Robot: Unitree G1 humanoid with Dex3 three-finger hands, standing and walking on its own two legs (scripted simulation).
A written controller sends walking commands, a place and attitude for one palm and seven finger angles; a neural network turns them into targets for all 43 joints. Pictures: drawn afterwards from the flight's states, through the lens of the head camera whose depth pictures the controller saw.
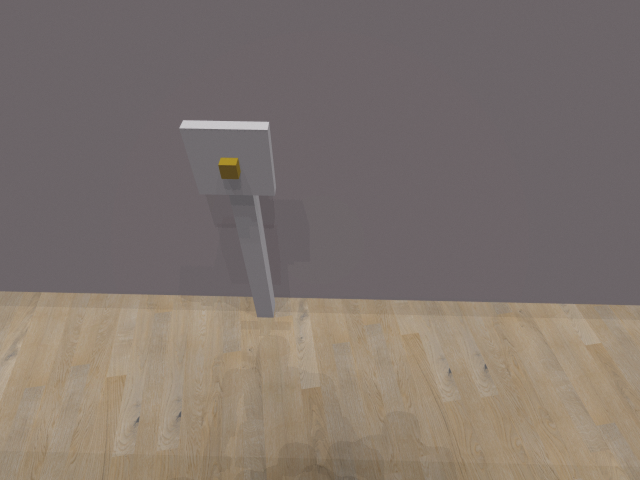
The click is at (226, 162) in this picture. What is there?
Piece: button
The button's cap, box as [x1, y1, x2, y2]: [218, 158, 240, 178]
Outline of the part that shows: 220,158 218,165 221,177 238,178 240,171 237,158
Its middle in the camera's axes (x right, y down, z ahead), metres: -0.20 -0.15 +0.84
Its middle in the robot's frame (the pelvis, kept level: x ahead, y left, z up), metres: +0.72 +0.24 -0.06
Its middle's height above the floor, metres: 0.72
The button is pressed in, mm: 0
